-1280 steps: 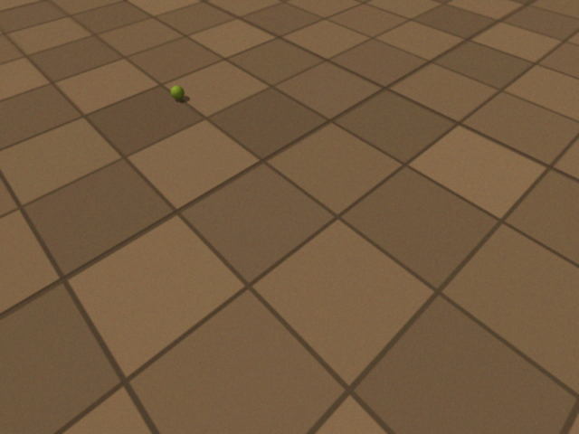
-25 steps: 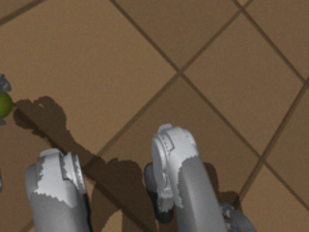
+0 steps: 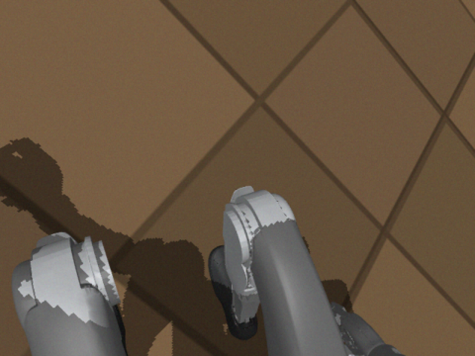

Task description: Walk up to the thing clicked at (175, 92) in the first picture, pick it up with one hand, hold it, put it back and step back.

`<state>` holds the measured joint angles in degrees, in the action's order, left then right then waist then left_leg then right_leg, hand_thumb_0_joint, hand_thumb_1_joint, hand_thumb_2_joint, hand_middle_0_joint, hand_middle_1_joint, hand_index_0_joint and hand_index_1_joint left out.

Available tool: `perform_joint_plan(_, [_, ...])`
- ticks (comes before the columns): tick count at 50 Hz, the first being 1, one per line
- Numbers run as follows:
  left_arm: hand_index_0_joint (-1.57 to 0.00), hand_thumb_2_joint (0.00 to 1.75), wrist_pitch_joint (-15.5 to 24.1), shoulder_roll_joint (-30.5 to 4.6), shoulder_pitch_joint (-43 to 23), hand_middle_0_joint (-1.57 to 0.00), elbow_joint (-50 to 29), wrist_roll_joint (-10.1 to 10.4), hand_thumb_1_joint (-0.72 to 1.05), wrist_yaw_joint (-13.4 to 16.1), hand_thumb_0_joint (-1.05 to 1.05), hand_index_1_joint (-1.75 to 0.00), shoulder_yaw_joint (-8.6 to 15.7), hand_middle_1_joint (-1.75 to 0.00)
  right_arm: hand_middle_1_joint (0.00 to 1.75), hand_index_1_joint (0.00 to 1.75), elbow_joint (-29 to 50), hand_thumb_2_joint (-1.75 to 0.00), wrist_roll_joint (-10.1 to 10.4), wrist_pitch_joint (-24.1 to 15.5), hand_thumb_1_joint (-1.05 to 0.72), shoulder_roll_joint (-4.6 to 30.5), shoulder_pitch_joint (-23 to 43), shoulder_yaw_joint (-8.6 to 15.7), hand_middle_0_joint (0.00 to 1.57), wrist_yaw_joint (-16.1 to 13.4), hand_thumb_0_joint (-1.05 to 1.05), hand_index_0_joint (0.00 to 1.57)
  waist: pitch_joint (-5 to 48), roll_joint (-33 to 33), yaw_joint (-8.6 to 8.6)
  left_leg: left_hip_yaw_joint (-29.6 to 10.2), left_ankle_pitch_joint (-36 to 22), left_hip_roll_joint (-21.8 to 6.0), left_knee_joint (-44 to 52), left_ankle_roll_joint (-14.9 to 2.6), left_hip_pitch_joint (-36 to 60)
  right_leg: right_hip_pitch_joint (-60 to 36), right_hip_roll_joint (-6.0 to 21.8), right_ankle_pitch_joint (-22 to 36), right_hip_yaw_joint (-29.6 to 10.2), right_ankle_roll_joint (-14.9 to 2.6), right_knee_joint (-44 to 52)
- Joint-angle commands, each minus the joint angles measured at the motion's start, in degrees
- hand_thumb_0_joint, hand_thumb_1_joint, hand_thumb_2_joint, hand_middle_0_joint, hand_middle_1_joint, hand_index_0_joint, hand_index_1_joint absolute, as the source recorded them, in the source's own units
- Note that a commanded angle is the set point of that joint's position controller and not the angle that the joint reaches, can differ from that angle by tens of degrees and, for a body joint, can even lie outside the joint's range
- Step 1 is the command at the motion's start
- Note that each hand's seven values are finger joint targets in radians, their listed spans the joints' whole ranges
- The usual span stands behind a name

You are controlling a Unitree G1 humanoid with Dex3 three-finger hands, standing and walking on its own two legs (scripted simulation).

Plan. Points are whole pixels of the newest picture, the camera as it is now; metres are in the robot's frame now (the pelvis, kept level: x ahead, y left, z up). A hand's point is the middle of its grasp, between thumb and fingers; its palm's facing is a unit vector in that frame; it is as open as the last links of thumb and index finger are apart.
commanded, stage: rest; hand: left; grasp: from above
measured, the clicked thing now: out of the picture +0.44 +0.33 -0.24
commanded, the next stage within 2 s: open in 0.72 s
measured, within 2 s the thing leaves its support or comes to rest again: rests again in 0.42 s
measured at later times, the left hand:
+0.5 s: hand out of the picture +0.42 +0.32 -0.23, palm faces -0.46 -0.15 -0.88, open 10.0 cm
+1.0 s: hand out of the picture +0.42 +0.32 -0.24, palm faces -0.46 -0.15 -0.88, open 10.2 cm
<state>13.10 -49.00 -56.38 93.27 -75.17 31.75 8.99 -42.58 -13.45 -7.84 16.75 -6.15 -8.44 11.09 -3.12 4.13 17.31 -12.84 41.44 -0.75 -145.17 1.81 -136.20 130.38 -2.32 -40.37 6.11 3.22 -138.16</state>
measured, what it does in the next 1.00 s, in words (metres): stands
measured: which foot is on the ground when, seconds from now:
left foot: down 0.00-1.00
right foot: down 0.00-1.00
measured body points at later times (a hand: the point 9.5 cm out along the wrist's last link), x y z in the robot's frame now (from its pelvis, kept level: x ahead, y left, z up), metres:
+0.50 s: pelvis +0.00 +0.00 +0.00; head +0.26 +0.11 +0.34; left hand +0.44 +0.33 -0.18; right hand +0.05 -0.27 -0.08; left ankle +0.06 +0.13 -0.27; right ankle +0.10 -0.13 -0.27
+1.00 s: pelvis -0.01 +0.00 +0.00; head +0.25 +0.12 +0.34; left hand +0.44 +0.32 -0.19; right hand +0.05 -0.26 -0.07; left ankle +0.06 +0.13 -0.27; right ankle +0.10 -0.13 -0.27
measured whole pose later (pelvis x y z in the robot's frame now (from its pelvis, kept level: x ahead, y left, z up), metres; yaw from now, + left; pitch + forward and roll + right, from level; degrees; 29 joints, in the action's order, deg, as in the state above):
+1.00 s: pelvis -0.01 +0.00 +0.00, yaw -2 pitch +28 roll -13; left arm 14.4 -54.9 -58.3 101.5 -74.9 35.7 8.4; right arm -40.8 -15.8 -12.2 18.8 -4.4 -13.7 14.1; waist -6.7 6.4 19.8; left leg -15.2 41.3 -1.1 -147.0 1.4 -135.1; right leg 128.6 -3.5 -38.8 7.8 4.2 -137.9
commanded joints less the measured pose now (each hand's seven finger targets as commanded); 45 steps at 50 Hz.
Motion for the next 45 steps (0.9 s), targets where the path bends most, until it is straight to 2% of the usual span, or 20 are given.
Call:
perform_joint_plan(1, [-0.97,0.86,-0.3,-14.6,-15.5,-0.94,-8.3,1.1,0.6,3.1,0.0,-0.8,1.0,-0.83,0.3,0.3,-0.2,-0.9,0.0,-0.6,-0.9,16.6,-11.1,4.4,0.2,0.1,0.0,0.2,40.5,-27.0,0.07,7.2,-15.5,-0.6,14.9,-2.09,32.2,-19.4,-1.9,17.7,7.1,-4.87,11.3])
perform_joint_plan(4, [-0.95,0.88,-0.7,-14.1,-14.8,-0.93,-5.7,1.0,0.58,3.1,0.0,-0.81,0.8,-0.83,0.3,0.3,-0.1,-0.9,-0.5,-0.7,-0.9,16.9,-11.3,4.3,0.2,0.6,0.0,0.2,39.0,-24.7,1.39,7.4,-15.9,-0.7,13.9,-2.49,30.3,-20.5,-2.1,19.0,7.0,-4.45,11.7])
perform_joint_plan(8, [-0.96,0.89,-0.5,-14.5,-15.5,-0.94,-5.3,1.4,0.59,3.2,0.0,-0.81,0.8,-0.83,0.3,0.3,0.1,-0.9,-0.7,-1.0,-0.9,17.2,-10.4,3.7,0.2,0.8,0.0,0.2,37.5,-24.9,1.33,7.1,-14.1,-0.7,14.1,-2.42,29.7,-19.6,-2.1,17.1,7.2,-4.59,12.0])
perform_joint_plan(9, [-0.97,0.89,-0.4,-14.4,-16.1,-0.95,-4.1,1.4,0.6,3.2,0.0,-0.8,0.3,-0.82,0.3,0.3,0.0,-0.9,-0.7,-1.3,-0.91,17.3,-10.5,3.5,0.2,1.0,0.0,0.2,35.6,-25.0,2.41,7.1,-13.3,-0.9,13.5,-2.5,28.9,-19.1,-2.2,16.7,7.2,-4.62,11.8])
perform_joint_plan(11, [-0.96,0.88,0.2,-16.7,-15.3,-0.94,-4.1,1.6,0.59,3.4,0.0,-0.8,1.8,-0.82,0.3,0.3,0.0,-0.9,-0.5,-1.3,-0.91,18.0,-10.6,3.6,0.2,0.9,0.0,0.2,36.7,-23.6,1.68,6.6,-12.4,-0.8,14.0,-2.58,28.5,-19.9,-2.3,15.7,7.4,-4.56,12.2])
perform_joint_plan(16, [-0.96,0.87,1.1,-17.5,-15.2,-0.94,-3.9,0.8,0.6,3.7,0.0,-0.8,2.2,-0.83,0.3,0.3,-0.1,-0.9,-1.0,-1.6,-0.9,17.9,-10.8,3.2,0.2,1.1,0.0,0.2,35.9,-24.7,2.29,6.5,-12.7,-1.1,13.6,-2.46,29.0,-20.8,-2.4,16.0,7.4,-4.47,12.2])
perform_joint_plan(19, [-0.97,0.89,1.4,-16.8,-15.2,-0.95,-2.6,0.5,0.61,3.8,0.0,-0.82,1.3,-0.84,0.3,0.3,0.0,-0.9,-1.5,-1.9,-0.9,18.3,-10.8,2.7,0.2,1.2,0.0,0.2,34.7,-24.2,3.25,6.4,-12.7,-0.9,13.2,-2.47,28.8,-20.1,-2.4,16.2,7.9,-4.34,11.8])
perform_joint_plan(21, [-0.97,0.87,1.8,-16.2,-15.6,-0.94,-2.8,0.7,0.61,4.0,0.0,-0.81,0.4,-0.84,0.3,0.3,0.6,-0.9,-1.5,-2.2,-0.91,18.4,-9.7,2.5,0.2,1.4,0.0,0.2,34.8,-25.0,2.76,6.1,-12.3,-0.9,13.6,-2.17,29.3,-19.3,-2.4,15.5,8.2,-4.54,11.6])
perform_joint_plan(23, [-0.97,0.87,1.9,-18.2,-14.7,-0.94,-4.1,0.5,0.62,4.7,0.0,-0.81,1.5,-0.84,0.3,0.3,0.2,-0.9,-1.7,-2.3,-0.9,18.6,-10.0,2.5,0.2,1.4,0.0,0.2,37.0,-25.8,2.18,6.1,-13.4,-1.2,13.7,-2.21,30.8,-21.5,-2.7,16.8,8.0,-4.32,12.1])
perform_joint_plan(28, [-0.96,0.88,1.4,-17.3,-15.4,-0.94,-2.2,0.3,0.6,6.0,0.0,-0.8,0.3,-0.83,0.3,0.3,0.3,-0.9,-1.9,-2.5,-0.9,18.5,-9.3,1.5,0.2,1.8,0.0,0.2,35.1,-25.3,2.89,5.9,-13.5,-1.3,13.3,-2.32,28.5,-20.7,-2.9,17.2,8.0,-4.29,11.6])
perform_joint_plan(29, [-0.96,0.88,1.2,-18.0,-14.6,-0.94,-1.4,0.7,0.61,6.4,0.0,-0.81,1.5,-0.84,0.3,0.3,0.0,-0.9,-2.0,-2.5,-0.9,18.8,-9.2,1.6,0.2,1.7,0.0,0.2,35.3,-24.9,2.52,5.9,-13.8,-1.3,13.2,-2.33,28.9,-20.7,-2.9,17.6,8.3,-4.24,11.7])
perform_joint_plan(31, [-0.95,0.87,1.0,-15.8,-15.2,-0.92,0.4,0.5,0.59,6.2,0.0,-0.8,-1.1,-0.82,0.3,0.3,0.4,-0.9,-2.2,-3.0,-0.9,18.5,-8.4,1.0,0.2,2.0,0.0,0.2,33.1,-24.8,3.6,5.7,-12.3,-1.4,13.1,-2.35,28.3,-19.6,-3.0,16.3,8.3,-4.3,11.6])
perform_joint_plan(33, [-0.95,0.86,0.8,-19.3,-15.9,-0.93,0.8,0.5,0.58,6.7,0.0,-0.79,0.9,-0.81,0.3,0.3,-0.1,-0.9,-2.1,-3.4,-0.9,19.7,-9.7,1.1,0.2,2.0,0.0,0.2,32.5,-23.5,3.81,5.7,-11.4,-1.3,12.8,-2.59,27.3,-19.9,-2.8,15.7,8.4,-4.09,11.8])
perform_joint_plan(37, [-0.94,0.84,0.5,-18.7,-14.8,-0.92,1.7,0.9,0.58,6.6,0.0,-0.78,1.1,-0.8,0.3,0.3,0.4,-0.9,-2.2,-3.9,-0.9,19.6,-9.0,0.8,0.2,2.2,0.0,0.2,32.7,-22.8,3.63,5.3,-11.6,-1.4,13.3,-2.55,27.6,-20.6,-3.1,15.6,8.6,-4.03,12.4])
perform_joint_plan(38, [-0.94,0.8,0.7,-17.2,-16.1,-0.91,1.8,1.0,0.58,6.4,0.0,-0.77,-0.8,-0.8,0.3,0.3,1.2,-0.9,-1.9,-4.2,-0.9,19.5,-8.4,0.5,0.2,2.3,0.0,0.2,31.6,-23.4,4.02,5.3,-10.4,-1.3,13.4,-2.54,26.8,-19.4,-2.9,14.4,8.6,-4.09,12.5])
perform_joint_plan(39, [-0.93,0.79,0.7,-16.4,-15.6,-0.9,2.3,1.0,0.56,6.2,0.0,-0.77,-1.3,-0.8,0.3,0.3,1.4,-0.9,-2.3,-4.3,-0.9,19.4,-8.3,0.2,0.2,2.4,0.0,0.2,31.6,-23.6,4.5,5.3,-11.1,-1.3,13.5,-2.51,27.6,-20.1,-2.9,15.1,8.8,-4.05,12.4])
perform_joint_plan(41, [-0.92,0.84,0.7,-19.1,-14.8,-0.9,3.1,0.8,0.55,6.4,0.0,-0.77,0.4,-0.78,0.3,0.3,0.5,-0.9,-2.0,-4.3,-0.9,20.2,-8.9,0.5,0.2,2.3,0.0,0.2,31.6,-22.6,4.13,4.8,-11.0,-1.4,13.3,-2.43,27.1,-19.5,-2.9,14.9,9.1,-4.04,11.7])
perform_joint_plan(42, [-0.84,0.88,0.8,-16.2,-15.4,-0.82,3.4,0.7,0.47,5.8,0.0,-0.78,-2.1,-0.78,0.3,0.3,1.5,-0.9,-2.1,-4.7,-0.9,19.5,-8.3,0.2,0.2,2.6,0.0,0.2,30.9,-23.2,4.67,5.1,-11.0,-1.4,12.8,-2.52,27.1,-19.7,-3.1,15.2,8.5,-4.06,11.6])
perform_joint_plan(43, [-0.76,0.88,0.9,-19.3,-14.4,-0.74,3.1,1.0,0.39,6.3,0.0,-0.79,0.5,-0.8,0.3,0.3,0.5,-0.9,-2.5,-4.5,-0.89,20.1,-9.2,0.3,0.2,2.5,0.0,0.2,32.5,-23.2,4.16,5.0,-12.2,-1.5,13.1,-2.5,27.9,-21.6,-3.1,16.2,8.8,-3.85,12.3])
perform_joint_plan(45, [-0.62,0.86,0.9,-18.9,-15.4,-0.62,2.6,1.0,0.23,6.3,0.0,-0.8,-0.3,-0.81,0.3,0.3,1.0,-0.9,-2.0,-4.5,-0.9,19.7,-8.5,-0.1,0.2,2.5,0.0,0.2,32.1,-22.6,4.0,5.0,-11.5,-1.5,12.9,-2.58,26.8,-21.2,-3.2,15.6,8.4,-3.99,12.0])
